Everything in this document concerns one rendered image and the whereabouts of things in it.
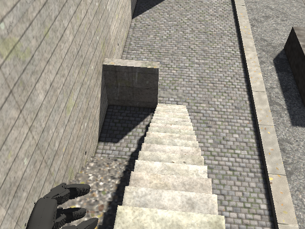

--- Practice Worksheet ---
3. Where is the robot left hand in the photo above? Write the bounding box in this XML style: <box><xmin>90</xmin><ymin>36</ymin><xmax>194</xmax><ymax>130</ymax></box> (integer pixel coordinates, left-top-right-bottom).
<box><xmin>25</xmin><ymin>182</ymin><xmax>98</xmax><ymax>229</ymax></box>

